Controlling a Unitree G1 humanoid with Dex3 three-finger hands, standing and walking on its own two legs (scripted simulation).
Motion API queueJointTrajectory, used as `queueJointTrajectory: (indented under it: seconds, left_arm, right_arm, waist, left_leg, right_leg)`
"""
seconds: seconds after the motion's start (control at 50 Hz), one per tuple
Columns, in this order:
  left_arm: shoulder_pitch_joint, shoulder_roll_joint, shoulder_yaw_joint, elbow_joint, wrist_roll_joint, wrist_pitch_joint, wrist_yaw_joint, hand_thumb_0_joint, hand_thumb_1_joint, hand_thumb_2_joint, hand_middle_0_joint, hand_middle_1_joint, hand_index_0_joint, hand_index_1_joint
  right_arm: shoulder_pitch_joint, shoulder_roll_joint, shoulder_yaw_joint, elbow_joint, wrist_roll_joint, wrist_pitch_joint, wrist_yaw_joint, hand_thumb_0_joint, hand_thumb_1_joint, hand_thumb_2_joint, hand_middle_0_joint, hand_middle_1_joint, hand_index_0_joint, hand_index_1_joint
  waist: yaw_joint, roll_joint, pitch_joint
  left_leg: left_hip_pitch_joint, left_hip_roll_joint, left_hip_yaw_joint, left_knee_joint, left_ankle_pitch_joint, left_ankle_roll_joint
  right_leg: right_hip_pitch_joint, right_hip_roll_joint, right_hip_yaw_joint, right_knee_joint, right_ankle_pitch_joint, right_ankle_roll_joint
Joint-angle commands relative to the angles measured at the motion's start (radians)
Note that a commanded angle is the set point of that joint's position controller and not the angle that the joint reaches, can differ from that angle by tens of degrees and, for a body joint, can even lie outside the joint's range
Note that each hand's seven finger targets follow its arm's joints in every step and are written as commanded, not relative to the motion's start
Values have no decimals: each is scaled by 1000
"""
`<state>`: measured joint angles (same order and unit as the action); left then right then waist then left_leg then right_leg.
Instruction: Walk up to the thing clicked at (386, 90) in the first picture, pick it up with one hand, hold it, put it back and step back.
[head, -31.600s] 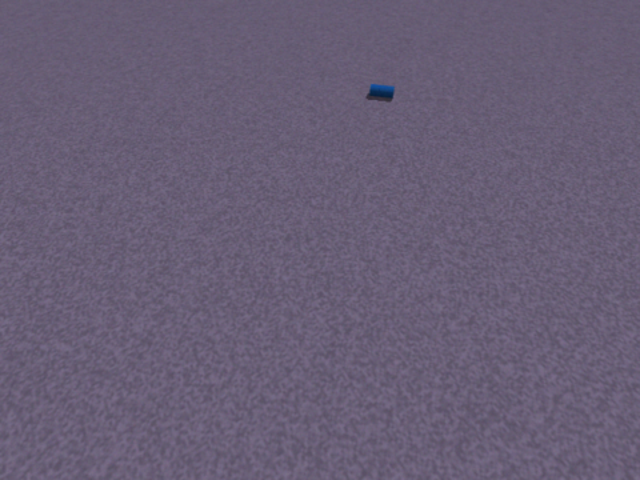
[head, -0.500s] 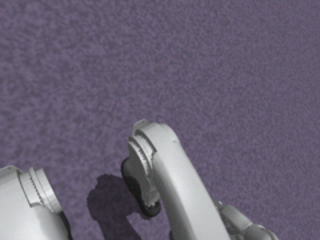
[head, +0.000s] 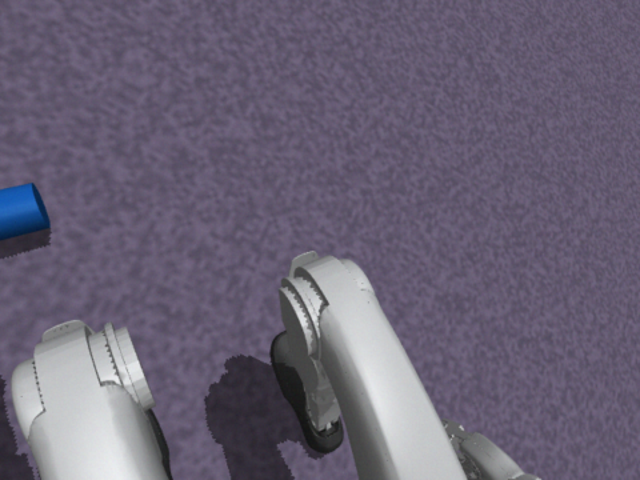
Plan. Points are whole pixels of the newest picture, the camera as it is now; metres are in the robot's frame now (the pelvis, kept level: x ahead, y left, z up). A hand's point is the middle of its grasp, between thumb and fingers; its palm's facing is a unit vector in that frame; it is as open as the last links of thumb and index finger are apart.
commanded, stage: withdraw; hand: left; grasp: from above
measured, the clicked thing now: out of the picture +0.47 +0.30 -0.28
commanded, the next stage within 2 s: home in 0.46 s
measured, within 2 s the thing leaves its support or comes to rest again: neither
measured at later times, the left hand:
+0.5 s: hand out of the picture +0.43 +0.30 -0.07, palm faces -0.48 -0.09 -0.87, open 13.9 cm
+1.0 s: hand out of the picture +0.44 +0.31 -0.13, palm faces -0.26 -0.42 -0.87, open 9.9 cm
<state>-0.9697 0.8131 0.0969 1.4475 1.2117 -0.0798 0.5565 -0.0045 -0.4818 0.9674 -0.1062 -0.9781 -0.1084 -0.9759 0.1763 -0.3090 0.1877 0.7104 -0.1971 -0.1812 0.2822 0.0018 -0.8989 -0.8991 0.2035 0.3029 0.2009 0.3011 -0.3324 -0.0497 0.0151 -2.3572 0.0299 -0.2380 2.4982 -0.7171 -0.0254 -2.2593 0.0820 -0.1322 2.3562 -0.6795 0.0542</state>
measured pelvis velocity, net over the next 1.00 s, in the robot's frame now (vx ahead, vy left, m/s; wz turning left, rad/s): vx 0.00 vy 0.00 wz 0.10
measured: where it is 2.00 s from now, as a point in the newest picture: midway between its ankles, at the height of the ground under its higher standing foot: (241, 451)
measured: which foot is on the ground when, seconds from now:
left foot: down 0.00-1.00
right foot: down 0.00-1.00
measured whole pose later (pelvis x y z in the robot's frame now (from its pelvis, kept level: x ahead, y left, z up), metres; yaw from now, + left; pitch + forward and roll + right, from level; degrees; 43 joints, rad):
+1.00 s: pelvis +0.00 +0.00 +0.04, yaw +6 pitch +36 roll -8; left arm -0.83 0.62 0.12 1.16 0.87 -0.05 0.29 0.00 0.25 1.01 -0.26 -0.61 -0.24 -0.63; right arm 0.22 -0.23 0.07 0.72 -0.10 -0.06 0.16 0.00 -0.89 -0.90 0.20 0.30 0.20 0.30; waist -0.23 0.02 -0.08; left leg -2.29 0.01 -0.15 2.35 -0.69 -0.02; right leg -2.21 0.04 -0.06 2.28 -0.71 0.05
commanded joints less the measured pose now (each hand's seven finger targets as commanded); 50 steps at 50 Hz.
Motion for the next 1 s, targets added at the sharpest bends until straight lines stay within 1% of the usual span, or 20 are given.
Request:
queueJointTrajectory:
  seconds: [0.0, 0.02, 0.08, 0.14, 0.22, 0.26, 0.32, 0.36, 0.46, 0.54, 0.58, 0.6, 0.66, 0.7, 0.74, 0.78, 0.82, 0.86, 0.92, 0.98]
  left_arm:
    - [-264, 197, 1, -255, -59, 73, -66, 0, -529, 998, -74, -983, -68, -987]
    - [-238, 145, -29, -252, -76, 85, -106, 0, -531, 1000, -77, -982, -70, -989]
    - [-327, 97, -68, -385, -110, 88, -213, 0, -531, 1006, -89, -971, -76, -985]
    - [-317, -12, -136, -364, -121, 78, -309, 0, -526, 1011, -92, -967, -75, -984]
    - [-292, 2, -137, -293, -126, 47, -385, 0, -499, 1003, -95, -977, -85, -987]
    - [-350, -10, -157, -333, -123, 19, -400, 0, -500, 1006, -98, -975, -86, -987]
    - [-345, 40, -141, -293, -104, -13, -395, 0, -493, 1003, -94, -974, -85, -983]
    - [-348, 41, -143, -240, -85, -30, -372, 0, -472, 987, -104, -965, -99, -970]
    - [-406, 75, -132, -122, -32, -73, -283, 0, -483, 988, -92, -978, -92, -977]
    - [-458, 91, -129, -19, 6, -103, -218, 0, -471, 975, -104, -976, -108, -972]
    - [-445, 137, -102, 31, 17, -118, -182, 0, -311, 995, -264, -816, -238, -812]
    - [-491, 176, -82, -15, 22, -131, -162, 0, -253, 1011, -271, -757, -241, -784]
    - [-477, 193, -40, -39, 14, -135, -117, 0, -122, 978, -258, -688, -232, -711]
    - [-467, 193, -16, -93, -15, -131, -99, 0, -38, 973, -254, -657, -230, -679]
    - [-425, 224, 31, -196, -57, -116, -89, 0, 90, 1015, -259, -652, -237, -672]
    - [-375, 206, 55, -305, -125, -88, -96, 0, 117, 1020, -259, -647, -237, -667]
    - [-320, 175, 69, -333, -202, -54, -114, 0, 265, 1029, -255, -602, -236, -619]
    - [-293, 149, 71, -374, -265, -26, -150, 0, 380, 995, -243, -543, -228, -557]
    - [-163, 95, 77, -477, -366, 14, -223, 0, 527, 1032, -247, -527, -233, -539]
    - [-26, -25, 35, -625, -487, 58, -307, 0, 713, 1021, -237, -459, -228, -467]
  right_arm:
    - [167, -277, -148, -1, 55, 38, -8, 0, -901, -902, 200, 300, 200, 300]
    - [175, -265, -161, -5, 66, 54, -9, 0, -901, -903, 200, 300, 200, 300]
    - [197, -257, -194, -11, 95, 99, -32, 0, -905, -906, 200, 301, 200, 301]
    - [212, -241, -212, -21, 110, 138, -63, 0, -903, -906, 200, 301, 200, 301]
    - [221, -228, -213, -39, 114, 176, -119, 0, -894, -901, 200, 300, 200, 300]
    - [197, -206, -198, -65, 112, 181, -143, 0, -894, -901, 200, 300, 200, 300]
    - [178, -195, -184, -73, 114, 188, -176, 0, -891, -900, 200, 300, 200, 300]
    - [162, -185, -171, -73, 110, 188, -188, 0, -888, -897, 200, 300, 200, 300]
    - [151, -194, -142, -59, 95, 175, -202, 0, -889, -895, 200, 300, 200, 300]
    - [171, -209, -121, -44, 73, 152, -199, 0, -893, -895, 200, 299, 200, 299]
    - [177, -214, -111, -40, 59, 138, -197, 0, -881, -894, 199, 299, 199, 299]
    - [186, -226, -109, -37, 53, 133, -195, 0, -881, -894, 199, 299, 198, 299]
    - [201, -237, -114, -30, 36, 113, -189, 0, -884, -894, 199, 299, 199, 299]
    - [203, -241, -124, -24, 27, 97, -182, 0, -885, -895, 199, 299, 199, 299]
    - [216, -246, -141, -26, 26, 87, -172, 0, -886, -895, 199, 299, 199, 299]
    - [224, -241, -162, -35, 37, 83, -159, 0, -886, -895, 199, 299, 199, 299]
    - [232, -236, -183, -21, 53, 86, -149, 0, -888, -896, 200, 299, 199, 299]
    - [255, -228, -197, -8, 66, 88, -140, 0, -890, -897, 200, 300, 199, 300]
    - [265, -218, -224, -13, 96, 103, -132, 0, -891, -897, 200, 300, 200, 300]
    - [251, -194, -249, -35, 133, 123, -131, 0, -894, -898, 200, 300, 200, 300]
  waist:
    - [70, 522, -771]
    - [64, 476, -761]
    - [61, 431, -804]
    - [37, 322, -724]
    - [37, 165, -605]
    - [45, 169, -610]
    - [79, 165, -630]
    - [79, 198, -614]
    - [59, 223, -598]
    - [15, 239, -593]
    - [18, 255, -602]
    - [22, 284, -645]
    - [31, 397, -708]
    - [31, 440, -712]
    - [64, 487, -814]
    - [93, 535, -956]
    - [108, 528, -951]
    - [109, 487, -958]
    - [158, 447, -1010]
    - [170, 369, -964]
  left_leg:
    - [549, -2, 155, -322, 270, 36]
    - [559, -1, 154, -339, 257, 39]
    - [593, -11, 153, -395, 217, 40]
    - [560, -21, 154, -422, 177, 45]
    - [462, -33, 182, -431, 118, 57]
    - [459, -39, 197, -436, 122, 57]
    - [473, -39, 202, -449, 118, 56]
    - [474, -40, 201, -464, 93, 54]
    - [449, -43, 198, -440, 75, 53]
    - [454, -40, 189, -391, 82, 53]
    - [448, -39, 186, -371, 90, 49]
    - [469, -40, 185, -364, 99, 49]
    - [570, -34, 181, -361, 135, 34]
    - [589, -32, 178, -364, 135, 29]
    - [643, -30, 187, -359, 189, 25]
    - [721, -27, 190, -367, 268, 24]
    - [736, -25, 189, -386, 296, 25]
    - [720, -25, 193, -391, 305, 35]
    - [737, -28, 205, -430, 327, 43]
    - [728, -31, 205, -505, 311, 50]
  right_leg:
    - [389, 21, -65, -239, 309, -89]
    - [409, 25, -54, -264, 290, -91]
    - [423, 12, -39, -308, 249, -95]
    - [414, 5, -25, -363, 202, -101]
    - [450, 0, 8, -440, 109, -102]
    - [474, -7, 22, -454, 103, -100]
    - [477, -7, 36, -449, 83, -99]
    - [450, -9, 37, -434, 59, -100]
    - [389, -9, 29, -393, 48, -101]
    - [346, -13, 14, -351, 68, -94]
    - [361, -11, 13, -328, 66, -94]
    - [360, -14, 3, -326, 80, -90]
    - [333, -18, -27, -278, 130, -95]
    - [307, -20, -45, -262, 135, -98]
    - [345, -26, -48, -249, 187, -99]
    - [402, -29, -46, -240, 265, -96]
    - [399, -32, -45, -251, 286, -96]
    - [441, -28, -37, -283, 303, -94]
    - [525, -24, -13, -338, 320, -91]
    - [578, -26, 8, -409, 319, -90]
